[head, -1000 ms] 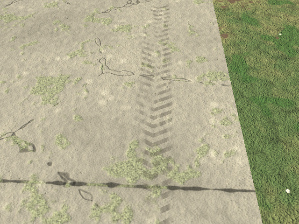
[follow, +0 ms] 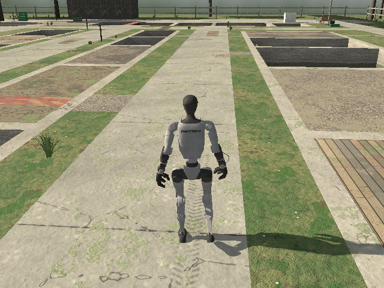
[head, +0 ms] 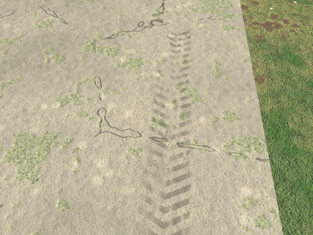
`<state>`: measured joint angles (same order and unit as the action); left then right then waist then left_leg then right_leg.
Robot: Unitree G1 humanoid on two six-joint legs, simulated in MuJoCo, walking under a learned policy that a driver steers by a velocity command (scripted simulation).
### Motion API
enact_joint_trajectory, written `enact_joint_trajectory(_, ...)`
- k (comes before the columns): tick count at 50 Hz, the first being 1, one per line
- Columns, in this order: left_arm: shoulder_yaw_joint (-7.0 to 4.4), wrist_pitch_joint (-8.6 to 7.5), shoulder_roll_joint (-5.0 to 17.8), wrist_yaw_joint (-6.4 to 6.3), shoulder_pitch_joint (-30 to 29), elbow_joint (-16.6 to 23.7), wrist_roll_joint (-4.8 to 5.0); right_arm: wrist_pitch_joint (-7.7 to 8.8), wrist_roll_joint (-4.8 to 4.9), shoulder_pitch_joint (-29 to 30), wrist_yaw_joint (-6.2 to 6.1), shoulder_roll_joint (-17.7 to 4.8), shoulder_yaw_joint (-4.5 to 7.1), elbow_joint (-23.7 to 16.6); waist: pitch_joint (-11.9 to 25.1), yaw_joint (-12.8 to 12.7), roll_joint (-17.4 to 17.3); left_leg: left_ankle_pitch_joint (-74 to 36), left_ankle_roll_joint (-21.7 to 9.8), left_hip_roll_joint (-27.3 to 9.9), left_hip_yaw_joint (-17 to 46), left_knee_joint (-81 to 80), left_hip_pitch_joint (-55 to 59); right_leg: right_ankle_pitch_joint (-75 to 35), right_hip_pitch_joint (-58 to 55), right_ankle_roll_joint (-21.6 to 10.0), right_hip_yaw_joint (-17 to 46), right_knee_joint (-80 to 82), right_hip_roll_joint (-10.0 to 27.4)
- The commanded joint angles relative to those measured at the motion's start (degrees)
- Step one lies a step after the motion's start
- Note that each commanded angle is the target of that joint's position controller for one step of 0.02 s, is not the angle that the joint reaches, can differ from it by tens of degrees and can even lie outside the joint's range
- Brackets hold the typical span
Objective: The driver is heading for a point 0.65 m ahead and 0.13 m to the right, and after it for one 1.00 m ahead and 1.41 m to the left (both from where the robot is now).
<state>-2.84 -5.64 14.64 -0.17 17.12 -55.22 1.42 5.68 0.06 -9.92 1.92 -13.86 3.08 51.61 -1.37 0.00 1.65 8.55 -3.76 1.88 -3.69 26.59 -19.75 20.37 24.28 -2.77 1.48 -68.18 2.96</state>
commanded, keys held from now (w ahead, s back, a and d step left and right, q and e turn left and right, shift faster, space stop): w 0.78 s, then w+q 0.22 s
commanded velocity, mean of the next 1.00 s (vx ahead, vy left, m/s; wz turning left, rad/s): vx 0.50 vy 0.00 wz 0.05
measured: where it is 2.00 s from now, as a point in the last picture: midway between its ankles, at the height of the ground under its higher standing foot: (133, 123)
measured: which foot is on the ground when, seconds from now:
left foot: down 0.00-0.42, up 0.44-0.98, down 1.00-1.00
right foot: up 0.00-0.40, down 0.42-1.00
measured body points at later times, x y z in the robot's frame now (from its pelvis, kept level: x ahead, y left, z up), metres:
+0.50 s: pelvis +0.28 -0.06 -0.01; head +0.31 -0.07 +0.44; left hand +0.45 +0.19 -0.12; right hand +0.26 -0.32 -0.16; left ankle +0.10 +0.08 -0.66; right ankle +0.37 -0.15 -0.74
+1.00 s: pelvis +0.55 -0.02 -0.02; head +0.58 +0.00 +0.43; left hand +0.51 +0.26 -0.16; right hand +0.76 -0.24 -0.12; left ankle +0.67 +0.09 -0.74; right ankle +0.37 -0.15 -0.73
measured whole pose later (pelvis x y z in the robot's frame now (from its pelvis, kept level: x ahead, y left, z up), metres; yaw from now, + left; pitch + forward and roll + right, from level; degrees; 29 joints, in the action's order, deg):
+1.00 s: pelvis +0.55 -0.02 -0.02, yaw +4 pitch +2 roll -2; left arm -4.2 -3.4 15.0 -1.0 21.2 -58.0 0.4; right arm 4.3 1.2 -1.8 2.8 -13.4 3.2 49.0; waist -0.8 -2.5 -0.6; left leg 3.8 -6.1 -0.9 -2.4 31.0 -29.3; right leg 25.8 -5.3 1.0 -7.1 -20.4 0.7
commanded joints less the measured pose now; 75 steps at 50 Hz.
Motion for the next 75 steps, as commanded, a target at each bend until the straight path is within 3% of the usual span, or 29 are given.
enact_joint_trajectory(1,-1.41,0.47,3.3,-0.60,2.2,3.0,-0.42,0.90,-0.54,-1.4,0.21,-4.5,0.70,-1.4,3.4,-1.0,-6.3,-4.7,-9.5,-14.7,16.8,-17.3,8.7,-5.5,9.0,-0.2,2.4,1.5,5.7)
enact_joint_trajectory(4,-1.73,1.30,3.3,-0.90,-1.6,4.6,-0.90,1.13,-0.46,-4.5,-0.70,-7.1,1.29,0.2,0.9,-1.1,-4.9,-9.7,-10.4,-14.5,13.2,-19.6,8.3,-11.3,13.3,1.3,1.9,8.0,6.3)
enact_joint_trajectory(10,-1.27,0.72,1.8,-0.01,-13.7,8.1,-0.93,0.25,0.29,-9.9,-2.12,-7.9,1.20,2.3,-1.4,2.4,-4.8,-10.7,-7.8,-12.4,7.9,-20.4,12.5,-26.6,15.2,2.2,-0.3,27.8,4.2)
enact_joint_trajectory(16,-0.57,-0.05,2.1,1.89,-22.4,11.5,-0.21,-1.08,0.83,-15.0,-2.46,-8.8,1.69,5.2,-4.0,4.7,-5.0,-11.5,-7.4,-16.2,8.3,-16.5,22.8,-22.1,16.8,0.8,-1.1,37.0,2.3)
enact_joint_trajectory(19,-1.29,-0.59,4.3,2.52,-18.7,11.3,-0.15,-1.76,1.00,-13.2,-2.73,-9.9,2.24,5.3,-1.4,1.5,-6.7,-23.9,-5.9,-17.2,8.0,-10.6,25.2,-16.2,8.7,-1.6,-2.8,39.3,-0.1)
enact_joint_trajectory(21,-3.70,-0.65,8.8,1.99,-3.0,6.5,-0.54,-2.18,0.80,-11.0,-2.70,-8.7,1.69,4.4,8.2,-6.1,-5.8,-35.5,-3.1,-12.3,4.1,7.3,19.2,-17.9,-14.5,-4.7,-4.2,40.0,-2.2)
enact_joint_trajectory(22,-4.85,-0.42,13.6,1.33,7.7,4.6,-1.24,-2.01,-0.47,-11.9,-2.70,-6.6,0.70,2.9,17.3,-8.7,2.7,-16.1,-0.9,-8.0,1.1,27.0,5.8,-18.8,-32.7,-8.8,10.5,39.1,10.1)
enact_joint_trajectory(23,-4.92,-0.34,15.4,1.89,9.0,3.6,-1.35,-0.59,0.21,-18.9,-1.94,1.0,-1.32,3.3,23.6,-4.4,17.2,23.1,1.7,2.2,5.0,43.7,-15.4,-7.9,-48.4,-17.4,37.6,47.6,20.7)
enact_joint_trajectory(24,-3.41,-0.46,9.7,1.91,7.1,4.2,-0.85,0.70,1.64,-14.5,-1.68,-5.9,0.17,3.6,19.9,-6.1,10.1,23.9,0.6,-1.3,11.3,49.8,-21.5,-2.7,-45.6,-14.8,37.4,50.4,18.6)
enact_joint_trajectory(25,-2.68,-0.56,7.5,1.68,2.0,5.2,-0.78,1.47,2.61,-9.0,-1.54,-8.3,0.84,1.8,12.1,-5.3,7.2,18.4,-0.3,-4.1,9.8,49.8,-24.2,-5.9,-37.7,-12.3,28.5,51.3,16.8)
enact_joint_trajectory(26,-2.18,-0.58,6.5,1.74,-2.6,6.2,-1.10,1.54,2.36,-6.4,-1.95,-7.9,0.89,1.4,8.2,-3.4,1.7,13.0,-0.2,-7.1,8.3,47.1,-21.6,-12.1,-29.1,-11.1,22.1,52.9,14.7)
enact_joint_trajectory(28,-1.39,-0.79,3.9,2.06,-5.7,6.2,-2.06,0.35,1.23,-6.6,-2.30,-6.3,1.44,1.6,4.6,0.0,1.9,8.0,0.2,-10.1,8.3,41.7,-15.7,-17.9,-18.8,-10.1,14.6,56.4,11.3)
enact_joint_trajectory(30,-1.46,-1.05,4.2,2.03,-4.5,5.1,-1.80,-0.93,1.14,-7.9,-2.47,-4.1,1.38,2.0,3.5,1.1,2.3,6.7,0.8,-10.6,7.6,38.3,-13.9,-19.9,-15.5,-10.7,11.2,59.0,10.2)
enact_joint_trajectory(35,-1.99,-0.60,6.8,0.42,-0.2,3.1,-1.60,-1.49,0.20,1.3,-2.50,-4.0,1.66,-1.1,-0.1,-0.3,1.1,-6.0,3.1,-10.9,6.8,24.3,-21.3,-22.6,-16.6,-10.4,6.2,61.9,9.5)
enact_joint_trajectory(39,-1.98,-0.26,7.2,-0.08,3.1,1.6,-1.02,-1.04,0.53,8.8,-1.78,-2.9,1.05,-3.1,-1.8,-2.6,1.6,-14.4,3.2,-8.6,4.6,12.1,-18.9,-21.4,-17.8,-8.6,2.3,62.4,7.8)
enact_joint_trajectory(44,-2.53,0.51,7.8,-0.45,6.0,-0.9,-0.95,-0.94,1.42,14.4,-0.10,-3.1,0.38,-5.6,-3.7,-4.1,1.7,-11.5,1.0,-7.5,4.2,6.4,-20.9,-22.4,-27.3,-7.5,-1.0,60.0,11.6)
enact_joint_trajectory(47,-3.15,1.25,9.1,-0.86,3.8,-0.7,-0.80,-0.83,1.49,13.0,0.95,-4.8,0.86,-6.6,-2.1,-1.9,2.9,-3.8,-1.8,-5.2,2.4,5.4,-16.3,-35.8,-31.1,-5.7,-3.6,54.2,13.1)
enact_joint_trajectory(49,-3.21,2.01,9.4,-1.24,1.6,0.2,-0.83,-0.99,1.13,1.8,0.98,-7.8,2.84,-3.8,5.0,4.1,3.1,-3.2,-4.3,-0.4,-1.4,4.0,0.3,-53.2,-29.1,-3.3,-7.5,39.4,10.5)
enact_joint_trajectory(50,-2.67,2.18,8.5,-1.62,1.8,1.4,-1.44,-1.20,1.12,-7.9,0.57,-11.5,4.63,-1.3,10.5,7.6,-0.2,-4.4,-6.5,-2.6,4.3,4.2,15.8,-47.4,-19.5,-1.1,-9.5,24.9,7.8)
enact_joint_trajectory(51,-0.56,0.90,2.8,-0.72,6.5,3.6,-2.60,-1.42,0.86,-14.6,0.10,-17.9,6.16,-0.7,17.6,5.7,-13.6,3.4,-16.5,-16.8,32.6,0.6,37.8,-19.3,5.3,3.3,-9.4,1.6,-1.6)
enact_joint_trajectory(52,-0.13,-1.29,2.6,0.05,5.2,3.3,-1.82,-1.40,1.24,-14.9,0.20,-15.0,4.94,-0.6,22.0,5.6,-14.5,9.3,-19.2,-21.5,50.3,-9.7,43.2,11.0,15.8,3.1,0.8,-8.0,-6.3)
enact_joint_trajectory(53,-1.25,-2.85,6.9,0.65,0.1,4.9,0.32,-1.13,0.96,-11.9,0.09,-11.9,3.99,-1.3,15.5,6.0,-11.9,9.7,-15.9,-19.7,43.3,-10.2,38.7,8.3,21.6,1.5,4.2,-11.0,-2.5)
enact_joint_trajectory(54,-1.27,-3.55,7.5,0.52,-3.6,6.0,0.76,-0.89,0.76,-7.6,-0.02,-9.9,3.45,-2.8,10.4,4.9,-7.3,5.7,-13.8,-17.4,35.4,-10.4,30.6,3.1,21.3,0.5,3.4,-8.2,0.3)
enact_joint_trajectory(56,-2.29,-2.91,7.9,-0.48,-5.2,6.2,-1.13,-0.70,0.07,-1.6,-0.03,-6.7,2.28,-4.6,5.0,0.6,-3.2,-3.8,-11.7,-13.4,26.0,-12.9,15.3,-2.8,13.7,0.8,3.0,1.3,3.9)
enact_joint_trajectory(61,-2.45,-0.45,5.5,-1.42,-9.5,9.1,-2.18,-0.50,0.60,-5.0,-1.78,-9.9,2.97,-4.8,1.8,-0.1,-4.8,-9.6,-12.0,-10.5,20.7,-16.5,7.1,-11.9,12.0,4.5,1.8,16.3,2.9)
enact_joint_trajectory(66,-1.74,-1.08,3.7,-0.40,-19.7,12.6,-1.60,-1.22,1.05,-9.6,-2.89,-9.5,2.87,-4.1,0.1,3.4,-6.6,-5.2,-8.5,-7.5,18.8,-15.4,6.2,-26.3,8.5,4.9,1.6,34.3,-0.9)
enact_joint_trajectory(70,-1.53,-1.94,4.9,0.72,-24.4,15.2,-1.01,-1.94,1.49,-12.8,-3.16,-9.4,2.92,-3.2,-0.2,4.9,-6.5,-4.8,-8.1,-9.4,23.4,-10.9,12.1,-25.0,7.6,4.4,2.7,40.4,-2.3)
enact_joint_trajectory(73,-1.93,-2.89,6.9,1.26,-22.5,15.5,-0.80,-2.64,1.25,-12.3,-3.66,-10.1,3.32,-3.8,0.6,3.1,-8.0,-8.5,-7.3,-10.8,27.6,-5.6,15.6,-18.4,3.3,3.1,3.0,43.2,-3.0)
enact_joint_trajectory(75,-3.20,-3.44,9.7,0.76,-11.8,13.0,-1.47,-2.76,1.00,-9.9,-3.44,-8.4,2.77,-5.5,6.6,-2.4,-8.2,-15.7,-5.0,-6.8,26.1,4.2,12.7,-18.6,-13.1,-0.1,2.6,45.0,-1.8)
